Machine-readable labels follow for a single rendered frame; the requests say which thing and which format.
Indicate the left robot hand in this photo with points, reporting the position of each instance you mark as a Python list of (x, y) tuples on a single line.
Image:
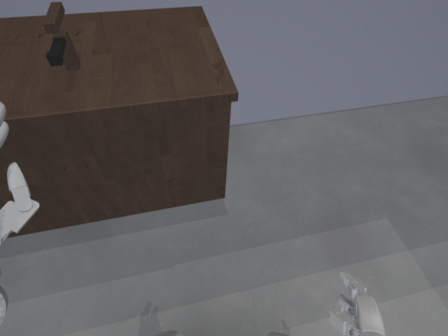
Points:
[(14, 215)]

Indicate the right robot hand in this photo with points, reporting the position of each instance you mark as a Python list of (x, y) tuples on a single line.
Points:
[(362, 315)]

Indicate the tap lever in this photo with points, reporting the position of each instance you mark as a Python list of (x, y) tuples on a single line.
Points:
[(55, 55)]

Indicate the counter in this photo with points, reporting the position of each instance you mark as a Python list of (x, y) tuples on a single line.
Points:
[(137, 118)]

